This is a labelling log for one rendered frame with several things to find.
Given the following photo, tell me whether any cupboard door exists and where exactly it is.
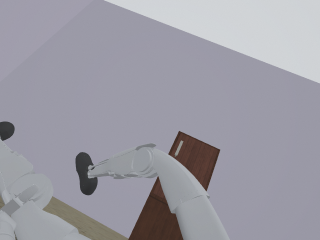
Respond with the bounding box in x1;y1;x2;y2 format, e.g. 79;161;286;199
153;133;218;200

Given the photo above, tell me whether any robot right foot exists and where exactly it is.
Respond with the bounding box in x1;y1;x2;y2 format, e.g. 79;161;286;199
75;152;98;196

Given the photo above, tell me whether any left robot hand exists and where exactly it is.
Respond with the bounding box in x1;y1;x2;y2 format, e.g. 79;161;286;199
0;184;39;216

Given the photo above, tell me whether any handle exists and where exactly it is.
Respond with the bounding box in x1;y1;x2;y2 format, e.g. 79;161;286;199
175;140;183;157

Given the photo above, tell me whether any robot left thigh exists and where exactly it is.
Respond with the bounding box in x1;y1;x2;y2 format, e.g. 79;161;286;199
10;173;91;240

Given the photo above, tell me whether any left robot forearm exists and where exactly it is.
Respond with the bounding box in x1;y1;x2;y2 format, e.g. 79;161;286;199
0;211;17;240

